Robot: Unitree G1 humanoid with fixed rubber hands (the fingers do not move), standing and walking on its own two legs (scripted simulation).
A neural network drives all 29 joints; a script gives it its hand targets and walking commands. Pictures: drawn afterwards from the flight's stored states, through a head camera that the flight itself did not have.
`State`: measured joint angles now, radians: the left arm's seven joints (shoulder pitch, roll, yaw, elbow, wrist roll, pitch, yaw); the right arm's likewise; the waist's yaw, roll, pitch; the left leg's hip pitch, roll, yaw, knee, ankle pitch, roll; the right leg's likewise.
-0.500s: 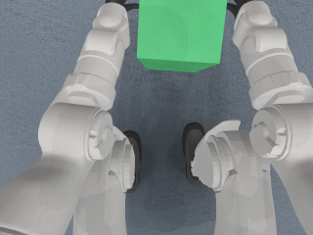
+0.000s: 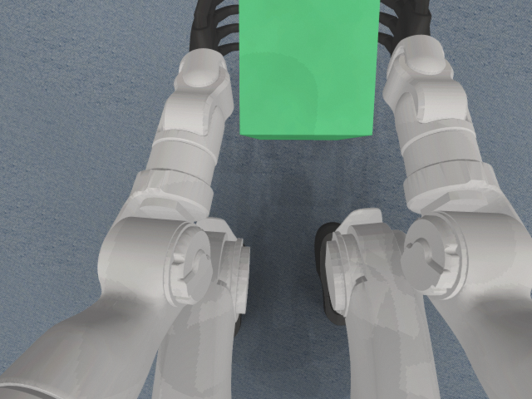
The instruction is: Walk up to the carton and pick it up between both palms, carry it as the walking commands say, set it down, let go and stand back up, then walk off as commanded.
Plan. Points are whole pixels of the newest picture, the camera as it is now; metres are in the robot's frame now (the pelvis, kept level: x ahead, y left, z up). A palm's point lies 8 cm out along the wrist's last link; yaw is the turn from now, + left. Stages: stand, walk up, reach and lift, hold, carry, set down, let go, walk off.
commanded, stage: reach and lift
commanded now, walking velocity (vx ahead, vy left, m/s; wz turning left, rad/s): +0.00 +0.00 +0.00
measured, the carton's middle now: (302, 78) +0.50 -0.05 -0.20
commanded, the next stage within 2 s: none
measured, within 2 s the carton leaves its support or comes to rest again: neither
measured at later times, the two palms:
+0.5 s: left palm (200, 35) +0.52 +0.06 -0.08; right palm (429, 22) +0.52 -0.17 -0.08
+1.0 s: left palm (170, 18) +0.51 +0.07 +0.00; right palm (473, 2) +0.50 -0.16 +0.01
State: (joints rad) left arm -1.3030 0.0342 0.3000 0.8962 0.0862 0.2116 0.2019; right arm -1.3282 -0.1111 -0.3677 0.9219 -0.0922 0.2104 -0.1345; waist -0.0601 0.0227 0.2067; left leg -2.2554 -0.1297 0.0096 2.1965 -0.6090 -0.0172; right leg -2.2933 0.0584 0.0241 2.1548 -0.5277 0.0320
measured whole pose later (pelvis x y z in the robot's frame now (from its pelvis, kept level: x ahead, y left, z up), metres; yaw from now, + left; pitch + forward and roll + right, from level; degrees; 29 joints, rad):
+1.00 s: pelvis +0.00 -0.01 +0.09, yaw +0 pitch +38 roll +1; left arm -1.15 -0.07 0.42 0.74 0.22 0.31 0.15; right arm -1.17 0.03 -0.48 0.75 -0.23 0.30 -0.15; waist -0.04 0.01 0.03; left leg -2.01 -0.12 -0.02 1.91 -0.58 -0.03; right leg -2.06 0.07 0.04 1.88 -0.50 0.02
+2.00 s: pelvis +0.01 +0.00 +0.20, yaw -1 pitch +30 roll +0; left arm -0.93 -0.16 0.44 0.70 0.28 0.31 0.12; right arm -0.92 0.13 -0.49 0.68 -0.28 0.31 -0.13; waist -0.03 0.02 -0.05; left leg -1.56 -0.11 -0.04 1.57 -0.53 -0.01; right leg -1.60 0.07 0.05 1.53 -0.46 0.02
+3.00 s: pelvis +0.05 +0.00 +0.33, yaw -2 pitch +18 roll +0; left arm -0.58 -0.24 0.39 0.60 0.28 0.25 0.10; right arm -0.61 0.23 -0.44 0.60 -0.32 0.25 -0.11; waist -0.02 0.02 -0.02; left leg -0.91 -0.08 -0.06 1.01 -0.40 0.01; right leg -0.95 0.07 0.08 0.98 -0.34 0.01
